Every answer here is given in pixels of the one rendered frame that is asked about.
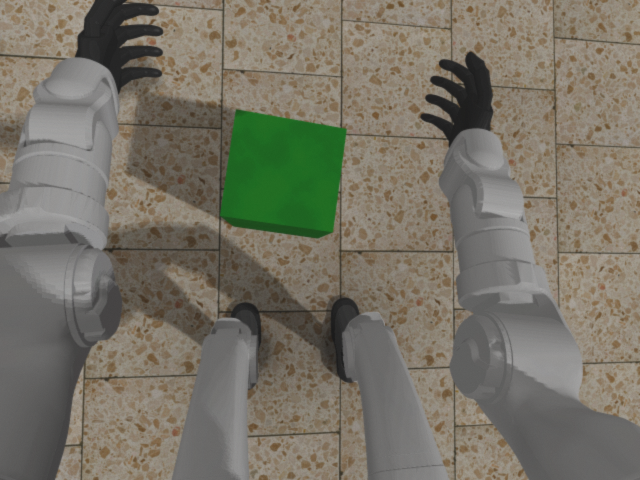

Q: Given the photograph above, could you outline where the robot left forearm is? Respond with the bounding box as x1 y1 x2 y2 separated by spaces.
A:
0 57 120 251

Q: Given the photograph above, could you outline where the robot foot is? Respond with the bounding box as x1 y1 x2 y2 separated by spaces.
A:
331 298 360 383
230 303 261 390

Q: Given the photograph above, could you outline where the robot right forearm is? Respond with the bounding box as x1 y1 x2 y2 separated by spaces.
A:
439 128 583 383

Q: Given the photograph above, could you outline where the carton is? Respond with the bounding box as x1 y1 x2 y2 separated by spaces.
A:
220 109 347 238

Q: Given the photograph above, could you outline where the robot left foot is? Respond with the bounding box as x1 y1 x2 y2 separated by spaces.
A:
230 303 261 390

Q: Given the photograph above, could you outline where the right robot hand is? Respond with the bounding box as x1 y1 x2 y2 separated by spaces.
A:
420 52 493 147

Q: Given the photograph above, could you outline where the robot right foot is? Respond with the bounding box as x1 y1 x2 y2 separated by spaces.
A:
331 298 360 383

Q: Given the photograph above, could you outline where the robot right upper arm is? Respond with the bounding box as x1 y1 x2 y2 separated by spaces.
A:
449 311 640 480

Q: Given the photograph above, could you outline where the robot left upper arm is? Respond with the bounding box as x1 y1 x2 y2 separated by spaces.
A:
0 243 122 480

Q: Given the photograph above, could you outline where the left robot hand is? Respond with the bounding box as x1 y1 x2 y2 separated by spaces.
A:
75 0 163 95

